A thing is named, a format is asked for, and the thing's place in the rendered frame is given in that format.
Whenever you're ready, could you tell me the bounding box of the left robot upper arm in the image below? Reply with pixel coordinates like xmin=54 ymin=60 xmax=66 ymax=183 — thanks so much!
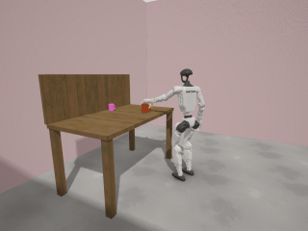
xmin=162 ymin=86 xmax=183 ymax=101

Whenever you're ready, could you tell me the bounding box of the right robot hand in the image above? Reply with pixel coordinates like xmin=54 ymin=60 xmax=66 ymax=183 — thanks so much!
xmin=196 ymin=119 xmax=202 ymax=131

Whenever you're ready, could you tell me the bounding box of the robot right forearm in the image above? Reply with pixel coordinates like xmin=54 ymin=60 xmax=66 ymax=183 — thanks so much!
xmin=196 ymin=106 xmax=205 ymax=120

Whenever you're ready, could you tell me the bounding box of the robot left forearm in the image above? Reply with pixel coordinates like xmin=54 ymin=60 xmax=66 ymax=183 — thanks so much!
xmin=149 ymin=94 xmax=165 ymax=104

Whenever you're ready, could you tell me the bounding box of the robot right shin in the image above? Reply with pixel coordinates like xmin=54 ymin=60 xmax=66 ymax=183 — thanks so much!
xmin=183 ymin=144 xmax=193 ymax=171

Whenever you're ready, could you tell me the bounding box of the left robot hand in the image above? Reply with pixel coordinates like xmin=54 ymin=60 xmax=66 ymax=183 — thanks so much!
xmin=141 ymin=99 xmax=152 ymax=109

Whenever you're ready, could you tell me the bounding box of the robot head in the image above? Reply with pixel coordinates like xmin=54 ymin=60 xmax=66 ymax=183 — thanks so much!
xmin=180 ymin=68 xmax=193 ymax=87

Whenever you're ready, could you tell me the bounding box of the right robot upper arm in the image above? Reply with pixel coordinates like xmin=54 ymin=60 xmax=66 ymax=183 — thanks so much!
xmin=195 ymin=86 xmax=205 ymax=108

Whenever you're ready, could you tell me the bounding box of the table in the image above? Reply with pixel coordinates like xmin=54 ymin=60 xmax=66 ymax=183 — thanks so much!
xmin=38 ymin=74 xmax=174 ymax=219

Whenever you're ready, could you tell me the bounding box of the sponge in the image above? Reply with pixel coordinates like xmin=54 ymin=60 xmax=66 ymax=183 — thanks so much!
xmin=141 ymin=103 xmax=151 ymax=113

